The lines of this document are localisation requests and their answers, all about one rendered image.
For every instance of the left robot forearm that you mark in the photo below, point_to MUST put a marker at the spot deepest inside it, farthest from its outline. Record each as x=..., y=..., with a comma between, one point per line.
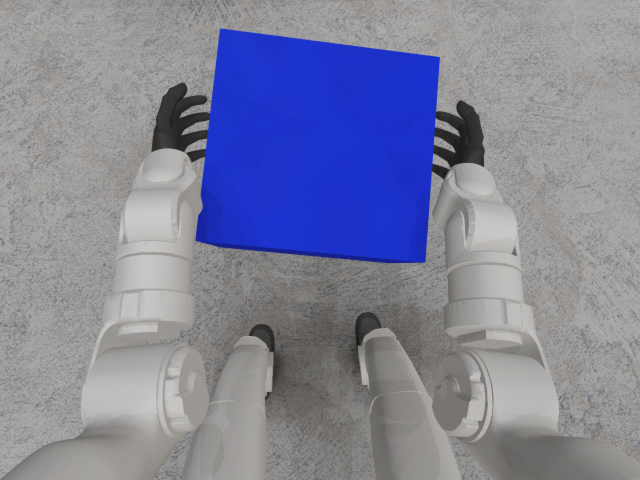
x=152, y=299

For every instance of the left robot hand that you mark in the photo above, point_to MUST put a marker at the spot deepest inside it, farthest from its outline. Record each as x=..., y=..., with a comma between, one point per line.
x=169, y=126

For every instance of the left robot foot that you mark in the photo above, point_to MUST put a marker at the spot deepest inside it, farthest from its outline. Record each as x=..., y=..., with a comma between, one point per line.
x=265, y=333

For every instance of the robot right upper arm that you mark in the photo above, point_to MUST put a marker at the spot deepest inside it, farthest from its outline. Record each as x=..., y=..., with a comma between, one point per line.
x=503, y=409

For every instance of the robot left upper arm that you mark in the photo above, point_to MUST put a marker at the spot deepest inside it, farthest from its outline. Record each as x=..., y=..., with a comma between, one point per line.
x=138, y=402

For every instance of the robot left thigh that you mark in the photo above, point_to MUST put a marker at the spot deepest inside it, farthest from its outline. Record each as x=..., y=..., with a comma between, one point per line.
x=230, y=443

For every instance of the right robot forearm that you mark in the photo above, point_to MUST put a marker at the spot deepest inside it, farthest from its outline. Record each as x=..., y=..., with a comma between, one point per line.
x=486, y=306

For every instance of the carton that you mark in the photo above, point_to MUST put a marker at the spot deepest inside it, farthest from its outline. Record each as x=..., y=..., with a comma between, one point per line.
x=319, y=149

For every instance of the right robot hand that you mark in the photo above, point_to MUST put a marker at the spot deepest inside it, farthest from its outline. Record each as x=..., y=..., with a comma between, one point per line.
x=468, y=146

